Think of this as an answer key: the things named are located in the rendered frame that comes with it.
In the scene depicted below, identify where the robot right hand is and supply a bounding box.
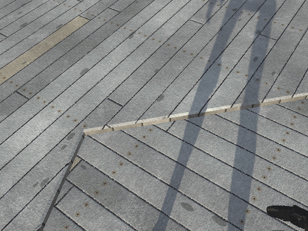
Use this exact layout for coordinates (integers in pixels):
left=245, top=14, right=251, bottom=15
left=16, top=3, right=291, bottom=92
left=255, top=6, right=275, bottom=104
left=267, top=205, right=308, bottom=231

